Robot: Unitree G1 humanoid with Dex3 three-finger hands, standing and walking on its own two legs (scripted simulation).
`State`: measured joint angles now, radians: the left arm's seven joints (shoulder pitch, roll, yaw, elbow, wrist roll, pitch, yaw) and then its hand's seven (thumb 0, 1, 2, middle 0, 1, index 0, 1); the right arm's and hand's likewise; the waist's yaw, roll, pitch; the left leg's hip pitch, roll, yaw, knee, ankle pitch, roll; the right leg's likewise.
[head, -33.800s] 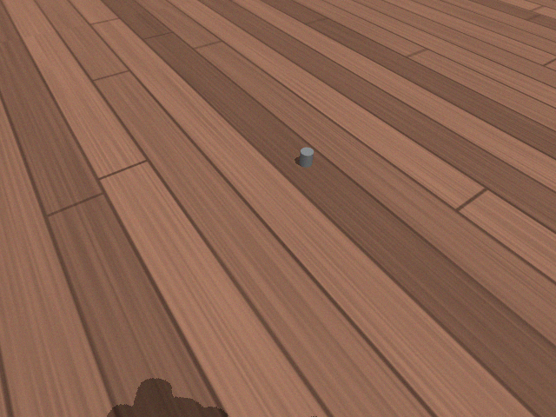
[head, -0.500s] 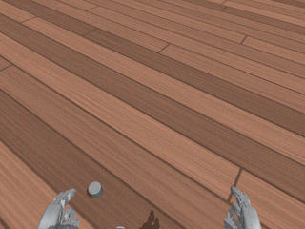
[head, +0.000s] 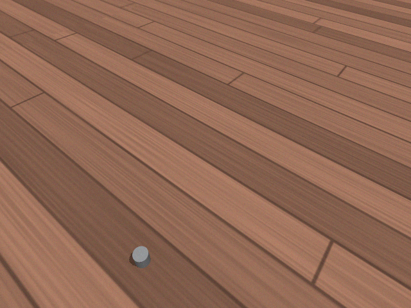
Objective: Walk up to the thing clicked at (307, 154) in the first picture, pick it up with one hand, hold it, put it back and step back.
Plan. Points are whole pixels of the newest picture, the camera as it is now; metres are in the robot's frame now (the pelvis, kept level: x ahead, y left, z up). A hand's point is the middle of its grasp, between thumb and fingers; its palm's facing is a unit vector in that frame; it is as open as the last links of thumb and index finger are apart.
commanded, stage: stand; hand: left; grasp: from above
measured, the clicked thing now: (141, 257) +0.46 +0.28 -0.72
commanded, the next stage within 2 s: step back in 2.00 s
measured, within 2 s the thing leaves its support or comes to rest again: neither
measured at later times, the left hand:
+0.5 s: hand out of the picture +0.02 +0.23 -0.15, palm faces +0.03 -0.94 -0.35, open 7.4 cm
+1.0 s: hand out of the picture +0.09 +0.22 -0.14, palm faces +0.02 -0.94 -0.34, open 7.4 cm
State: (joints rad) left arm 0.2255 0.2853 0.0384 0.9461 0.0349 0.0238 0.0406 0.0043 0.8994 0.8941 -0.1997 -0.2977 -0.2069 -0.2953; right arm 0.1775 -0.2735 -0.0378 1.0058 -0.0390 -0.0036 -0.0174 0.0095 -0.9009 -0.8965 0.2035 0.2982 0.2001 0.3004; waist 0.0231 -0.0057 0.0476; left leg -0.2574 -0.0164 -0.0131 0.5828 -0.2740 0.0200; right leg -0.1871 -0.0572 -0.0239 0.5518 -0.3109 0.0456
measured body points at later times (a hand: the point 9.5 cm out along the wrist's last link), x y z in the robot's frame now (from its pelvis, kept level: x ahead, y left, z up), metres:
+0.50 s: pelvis -0.01 -0.01 +0.01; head -0.01 -0.02 +0.46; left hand +0.02 +0.28 -0.13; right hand +0.06 -0.30 -0.13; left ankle +0.03 +0.11 -0.73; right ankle -0.01 -0.15 -0.73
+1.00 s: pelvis +0.01 -0.02 +0.02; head +0.01 -0.03 +0.47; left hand +0.09 +0.27 -0.12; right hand +0.08 -0.31 -0.12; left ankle +0.03 +0.11 -0.73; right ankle -0.01 -0.15 -0.73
